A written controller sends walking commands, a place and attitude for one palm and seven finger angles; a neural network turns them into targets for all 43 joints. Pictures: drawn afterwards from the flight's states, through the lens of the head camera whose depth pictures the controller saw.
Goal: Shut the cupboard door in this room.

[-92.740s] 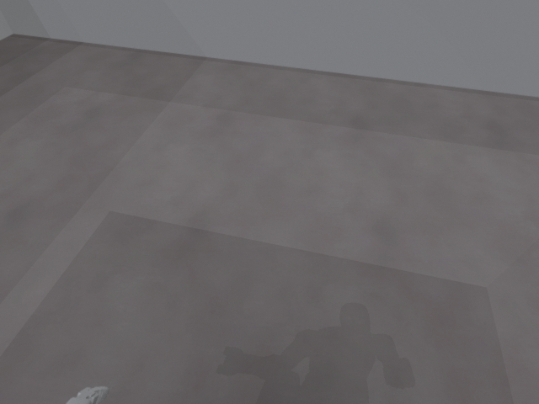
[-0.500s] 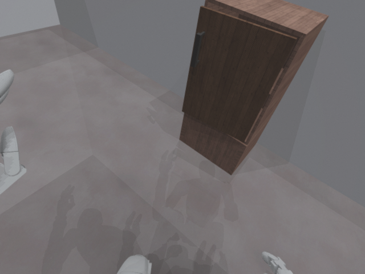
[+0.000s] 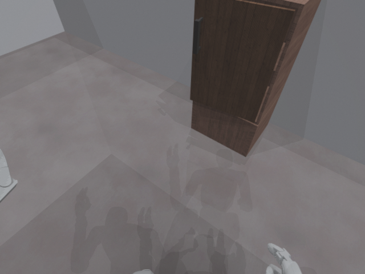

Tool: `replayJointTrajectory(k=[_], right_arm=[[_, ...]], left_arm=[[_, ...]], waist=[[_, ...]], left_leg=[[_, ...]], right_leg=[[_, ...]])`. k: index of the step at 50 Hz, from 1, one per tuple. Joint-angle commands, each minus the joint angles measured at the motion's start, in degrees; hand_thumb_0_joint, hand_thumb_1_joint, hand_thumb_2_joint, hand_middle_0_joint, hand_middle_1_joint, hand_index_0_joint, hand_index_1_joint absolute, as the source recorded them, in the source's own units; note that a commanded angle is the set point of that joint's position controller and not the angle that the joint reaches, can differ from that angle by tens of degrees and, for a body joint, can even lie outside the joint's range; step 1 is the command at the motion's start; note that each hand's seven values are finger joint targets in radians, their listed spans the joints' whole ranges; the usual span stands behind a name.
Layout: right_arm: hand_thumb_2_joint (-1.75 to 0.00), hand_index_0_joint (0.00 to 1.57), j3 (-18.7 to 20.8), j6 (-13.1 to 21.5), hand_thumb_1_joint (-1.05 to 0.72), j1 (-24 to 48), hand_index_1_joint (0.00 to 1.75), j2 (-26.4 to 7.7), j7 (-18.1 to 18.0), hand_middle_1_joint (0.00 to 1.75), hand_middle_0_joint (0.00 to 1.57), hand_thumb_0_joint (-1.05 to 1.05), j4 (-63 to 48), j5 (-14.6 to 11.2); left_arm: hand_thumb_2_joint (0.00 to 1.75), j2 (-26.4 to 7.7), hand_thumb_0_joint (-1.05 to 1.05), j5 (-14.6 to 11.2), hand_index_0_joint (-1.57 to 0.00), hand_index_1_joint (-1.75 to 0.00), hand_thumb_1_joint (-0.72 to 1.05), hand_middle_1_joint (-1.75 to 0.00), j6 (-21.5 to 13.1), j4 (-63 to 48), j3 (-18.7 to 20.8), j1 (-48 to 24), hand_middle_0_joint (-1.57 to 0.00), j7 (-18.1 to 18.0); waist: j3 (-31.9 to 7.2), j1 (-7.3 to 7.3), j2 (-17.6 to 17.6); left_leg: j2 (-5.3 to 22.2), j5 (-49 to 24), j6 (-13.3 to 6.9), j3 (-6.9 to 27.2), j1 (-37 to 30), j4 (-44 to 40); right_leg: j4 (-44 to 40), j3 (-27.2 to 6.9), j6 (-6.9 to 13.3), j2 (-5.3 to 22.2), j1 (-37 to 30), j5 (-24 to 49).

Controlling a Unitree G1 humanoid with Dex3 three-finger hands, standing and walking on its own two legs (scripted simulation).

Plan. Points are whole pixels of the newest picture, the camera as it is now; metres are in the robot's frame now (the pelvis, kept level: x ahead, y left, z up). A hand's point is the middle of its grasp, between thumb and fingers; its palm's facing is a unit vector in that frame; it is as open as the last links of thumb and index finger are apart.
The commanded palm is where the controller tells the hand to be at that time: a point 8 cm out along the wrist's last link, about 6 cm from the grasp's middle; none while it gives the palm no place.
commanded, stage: stop stepping back and stand still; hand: left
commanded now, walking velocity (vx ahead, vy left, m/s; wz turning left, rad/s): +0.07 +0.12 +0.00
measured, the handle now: (198, 35) +1.12 -0.01 +0.01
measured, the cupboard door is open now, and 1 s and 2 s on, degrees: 7 7 7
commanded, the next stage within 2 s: let the arm hang, fingers relaxed in 0.76 s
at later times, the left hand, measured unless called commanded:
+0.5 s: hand (36, 158) +0.26 +0.26 +0.18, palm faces +0.35 -0.76 -0.54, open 7.4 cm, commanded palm +0.20 +0.31 +0.19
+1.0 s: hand (72, 203) +0.26 +0.27 -0.01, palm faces +0.10 -0.89 -0.44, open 7.4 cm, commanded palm none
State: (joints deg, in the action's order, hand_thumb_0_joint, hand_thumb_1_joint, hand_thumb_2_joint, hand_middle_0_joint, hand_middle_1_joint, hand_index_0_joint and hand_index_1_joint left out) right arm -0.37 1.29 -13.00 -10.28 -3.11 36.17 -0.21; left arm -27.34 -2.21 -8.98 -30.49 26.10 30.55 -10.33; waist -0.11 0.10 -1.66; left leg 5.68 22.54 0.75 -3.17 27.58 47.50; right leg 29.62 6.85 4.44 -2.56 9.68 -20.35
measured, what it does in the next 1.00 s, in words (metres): steps on the spot: left foot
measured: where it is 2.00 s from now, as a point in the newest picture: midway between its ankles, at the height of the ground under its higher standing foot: outside the picture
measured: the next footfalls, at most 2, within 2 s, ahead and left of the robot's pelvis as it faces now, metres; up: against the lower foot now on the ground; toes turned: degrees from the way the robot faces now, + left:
left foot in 0.20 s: +0.14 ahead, +0.13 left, +0.00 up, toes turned +6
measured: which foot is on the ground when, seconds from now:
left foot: up 0.00-0.18, down 0.20-1.00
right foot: down 0.00-1.00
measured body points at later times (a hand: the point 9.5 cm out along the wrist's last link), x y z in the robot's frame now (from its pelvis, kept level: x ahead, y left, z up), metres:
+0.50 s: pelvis +0.06 +0.01 +0.01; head +0.08 +0.01 +0.45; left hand +0.23 +0.30 +0.21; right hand +0.21 -0.21 -0.09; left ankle +0.10 +0.12 -0.73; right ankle -0.02 -0.09 -0.73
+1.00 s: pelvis +0.05 +0.03 +0.00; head +0.05 +0.01 +0.45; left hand +0.25 +0.32 +0.02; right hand +0.21 -0.23 -0.11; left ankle +0.10 +0.12 -0.73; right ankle -0.02 -0.09 -0.73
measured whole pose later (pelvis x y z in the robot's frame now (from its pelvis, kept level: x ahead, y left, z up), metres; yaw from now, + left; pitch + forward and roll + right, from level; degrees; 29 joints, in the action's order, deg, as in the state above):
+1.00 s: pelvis +0.05 +0.03 +0.00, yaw +0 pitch +2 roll -1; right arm -0.4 1.5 -8.6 -18.6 0.6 42.7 -0.2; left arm -20.3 0.5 -0.1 14.5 6.2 14.9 -1.6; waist -2.5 0.3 -4.3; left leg 1.3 12.7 -2.7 -6.4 23.0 33.8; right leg 32.4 3.6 -0.2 0.8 11.3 -22.9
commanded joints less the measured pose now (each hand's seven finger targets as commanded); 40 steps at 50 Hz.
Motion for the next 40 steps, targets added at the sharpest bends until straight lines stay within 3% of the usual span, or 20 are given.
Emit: replayJointTrajectory(k=[1, 3, 4, 7, 8, 9, 10, 11, 12, 13, 14, 16, 18, 20, 21, 23, 26, 29, 35, 40], right_arm=[[-0.90, 0.20, 2.9, 3.3, -0.90, 5.5, 0.30, -7.4, -0.9, 0.30, 0.20, 0.00, -8.2, -0.8], [-0.90, 0.20, 2.4, 3.2, -0.90, 6.9, 0.30, -7.0, -1.5, 0.30, 0.20, 0.00, -7.9, -0.5], [-0.90, 0.20, 2.2, 3.6, -0.90, 7.5, 0.30, -6.4, -1.7, 0.30, 0.20, 0.00, -8.0, -0.3], [-0.90, 0.20, 2.7, 5.0, -0.90, 6.4, 0.30, -6.7, -2.1, 0.30, 0.20, 0.00, -8.0, -0.2], [-0.90, 0.20, 3.4, 5.3, -0.90, 6.0, 0.30, -7.6, -2.4, 0.30, 0.20, 0.00, -8.0, -0.4], [-0.90, 0.20, 3.8, 5.5, -0.90, 5.1, 0.30, -8.2, -2.5, 0.30, 0.20, 0.00, -8.5, -0.6], [-0.90, 0.20, 4.2, 5.6, -0.90, 5.1, 0.30, -9.1, -2.2, 0.30, 0.20, 0.00, -9.1, -0.8], [-0.90, 0.20, 4.1, 5.8, -0.90, 4.4, 0.30, -9.0, -1.8, 0.30, 0.20, 0.00, -9.2, -0.7], [-0.90, 0.20, 3.6, 6.3, -0.90, 5.0, 0.30, -7.7, -1.6, 0.30, 0.20, 0.00, -8.7, 0.0], [-0.90, 0.20, 3.5, 7.0, -0.90, 5.8, 0.30, -7.7, -1.3, 0.30, 0.20, 0.00, -8.2, 0.6], [-0.90, 0.20, 3.2, 7.2, -0.90, 5.5, 0.30, -7.5, -1.0, 0.30, 0.20, 0.00, -8.2, 0.2], [-0.90, 0.20, 2.7, 7.2, -0.90, 5.3, 0.30, -7.9, -0.7, 0.30, 0.20, 0.00, -8.6, -0.5], [-0.90, 0.20, 2.6, 6.8, -0.90, 5.0, 0.30, -8.1, -0.6, 0.30, 0.20, 0.00, -9.4, -0.7], [-0.90, 0.20, 2.9, 5.9, -0.90, 4.3, 0.30, -7.5, -0.4, 0.30, 0.20, 0.00, -9.6, -1.2], [-0.90, 0.20, 2.8, 5.3, -0.90, 4.0, 0.30, -7.4, -0.5, 0.30, 0.20, 0.00, -9.2, -1.1], [-0.90, 0.20, 2.5, 4.7, -0.90, 3.9, 0.30, -7.5, -0.9, 0.30, 0.20, 0.00, -8.5, -0.9], [-0.90, 0.20, 2.2, 4.4, -0.90, 4.3, 0.30, -7.5, -1.8, 0.30, 0.20, 0.00, -8.7, -1.0], [-0.90, 0.20, 2.0, 4.4, -0.90, 5.1, 0.30, -7.5, -2.1, 0.30, 0.20, 0.00, -8.9, -1.2], [-0.90, 0.20, 1.8, 4.0, -0.90, 5.5, 0.30, -7.3, -1.7, 0.30, 0.20, 0.00, -9.7, -1.2], [-0.90, 0.20, 2.1, 3.2, -0.90, 4.9, 0.30, -7.5, -1.6, 0.30, 0.20, 0.00, -10.2, -1.2]], left_arm=[[0.90, -7.3, 0.00, -0.6, -0.20, -0.30, 0.90, -0.30, -3.9, -6.7, 5.3, -1.9, -0.20, -1.5], [0.90, -8.3, 0.00, -0.2, -0.20, -0.30, 0.90, -0.30, -5.1, -8.9, 5.2, -5.6, -0.20, -1.7], [0.90, -8.1, 0.00, 0.0, -0.20, -0.30, 0.90, -0.30, -5.7, -9.9, 4.7, -6.5, -0.20, -1.7], [0.90, -8.7, 0.00, 0.0, -0.20, -0.30, 0.90, -0.30, -6.2, -10.4, 5.1, -6.4, -0.20, -1.8], [0.90, -9.4, 0.00, -0.2, -0.20, -0.30, 0.90, -0.30, -6.3, -11.4, 5.6, -5.7, -0.20, -1.7], [0.90, -9.4, 0.00, -0.4, -0.20, -0.30, 0.90, -0.30, -6.7, -12.4, 6.2, -4.6, -0.20, -1.5], [0.90, -9.7, 0.00, -0.4, -0.20, -0.30, 0.90, -0.30, -7.1, -13.9, 7.0, -4.9, -0.20, -1.5], [0.90, -9.0, 0.00, -0.4, -0.20, -0.30, 0.90, -0.30, -7.5, -12.1, 7.0, -3.9, -0.20, -1.4], [0.90, -9.8, 0.00, -0.4, -0.20, -0.30, 0.90, -0.30, -7.5, -12.0, 7.8, -2.8, -0.20, -1.0], [0.90, -10.8, 0.00, -0.2, -0.20, -0.30, 0.90, -0.30, -7.4, -12.0, 8.8, -1.9, -0.20, -0.4], [0.90, -9.9, 0.00, -0.2, -0.20, -0.30, 0.90, -0.30, -7.5, -13.0, 8.4, -1.9, -0.20, -0.4], [0.90, -8.6, 0.00, -0.5, -0.20, -0.30, 0.90, -0.30, -7.0, -11.6, 8.5, 2.4, -0.20, -0.3], [0.90, -9.2, 0.00, -1.1, -0.20, -0.30, 0.90, -0.30, -6.4, -10.1, 10.1, 6.1, -0.20, -0.1], [0.90, -7.0, 0.00, -1.9, -0.20, -0.30, 0.90, -0.30, -5.5, -9.3, 8.0, 7.0, -0.20, 0.1], [0.90, -6.8, 0.00, -2.1, -0.20, -0.30, 0.90, -0.30, -5.3, -8.9, 7.4, 7.0, -0.20, 0.1], [0.90, -7.5, 0.00, -1.8, -0.20, -0.30, 0.90, -0.30, -4.6, -7.7, 7.2, 4.3, -0.20, -0.4], [0.90, -7.5, 0.00, -1.2, -0.20, -0.30, 0.90, -0.30, -4.1, -7.1, 5.7, 0.2, -0.20, -0.4], [0.90, -7.5, 0.00, -0.6, -0.20, -0.30, 0.90, -0.30, -3.9, -8.4, 4.2, -3.0, -0.20, -0.3], [0.90, -8.3, 0.00, -0.8, -0.20, -0.30, 0.90, -0.30, -4.2, -11.0, 5.7, 1.2, -0.20, -0.6], [0.90, -7.6, 0.00, -1.4, -0.20, -0.30, 0.90, -0.30, -4.2, -7.9, 6.2, 3.2, -0.20, -0.2]], waist=[[1.7, 0.39, 9.1], [2.1, 0.17, 6.5], [1.8, -0.34, 7.2], [0.1, 0.05, 6.6], [-1.4, 0.63, 3.8], [-3.8, 0.85, -0.4], [-6.7, 0.26, -7.2], [-8.4, -0.08, -9.3], [-8.6, 0.28, -14.4], [-6.6, -0.27, -14.1], [-4.9, 0.01, -11.7], [-4.9, 0.14, -8.9], [-6.3, 0.36, -4.6], [-5.4, 1.07, 2.6], [-5.6, 1.33, 4.4], [-6.6, 1.50, 3.8], [-9.4, 0.93, 2.0], [-9.7, 0.73, -0.2], [-9.1, 0.35, -2.6], [-6.7, 0.64, -1.6]], left_leg=[[-0.7, -0.1, 0.7, 1.5, 13.8, 12.5], [-0.8, -2.3, 0.0, -0.8, 6.0, 1.9], [-1.6, -4.4, -0.5, -2.4, 1.7, -2.5], [-4.9, -12.8, -1.0, -5.3, -10.8, -13.9], [-4.6, -16.4, -1.6, -4.1, -16.3, -18.3], [-1.8, -23.2, -3.1, 0.2, -22.0, -21.4], [4.4, -33.9, -5.5, 7.6, -26.9, -21.5], [8.8, -42.9, -7.9, 14.3, -28.3, -22.9], [11.2, -39.8, -8.3, 17.9, -25.4, -27.3], [11.9, -27.0, -8.0, 17.8, -19.6, -30.4], [11.3, -19.3, -7.9, 15.7, -16.1, -30.8], [8.3, -10.6, -5.7, 9.5, -11.1, -29.1], [3.6, -4.5, -2.7, 4.7, -7.4, -26.3], [0.4, -8.0, -1.3, 2.4, -10.6, -19.0], [0.1, -11.6, -1.1, 2.1, -12.0, -16.6], [0.3, -17.7, -1.1, 1.7, -13.1, -16.2], [1.4, -30.2, -2.2, 1.3, -18.5, -18.0], [2.0, -33.8, -2.7, 1.4, -20.6, -18.2], [1.4, -30.0, -2.5, 1.7, -18.1, -18.5], [1.5, -25.1, -1.9, 2.2, -15.5, -19.4]], right_leg=[[-10.6, -22.2, 9.0, 20.8, -6.9, 25.7], [-9.5, -14.6, 6.3, 18.8, -3.3, 27.2], [-9.0, -12.1, 5.4, 17.6, -2.6, 27.2], [-6.2, -9.3, 1.9, 14.5, 0.4, 26.9], [-1.5, -7.9, 0.1, 13.5, 1.5, 27.8], [4.6, -7.0, -2.6, 11.3, 3.5, 27.2], [10.2, -4.7, -5.3, 6.6, 6.9, 19.9], [13.1, -4.7, -5.8, 3.2, 9.3, 4.0], [15.4, -5.4, -5.3, 2.3, 9.5, -6.6], [14.9, -6.9, -5.5, 3.1, 7.1, -10.0], [10.7, -6.6, -5.3, 3.7, 5.6, -8.5], [-0.3, -4.9, -5.2, 3.5, -0.4, -0.6], [-6.5, -6.4, -4.4, 4.7, -5.0, 6.2], [-9.4, -13.7, -2.4, 8.7, 0.7, 10.4], [-9.8, -15.9, -1.7, 10.8, 2.5, 13.6], [-7.7, -15.0, -2.2, 11.6, 1.2, 24.8], [-3.6, -10.4, -5.1, 8.2, -0.4, 34.6], [-3.2, -8.9, -5.9, 7.1, 0.1, 32.9], [-5.0, -9.1, -5.1, 7.2, -0.3, 27.3], [-6.9, -9.4, -4.5, 7.1, 1.1, 21.9]])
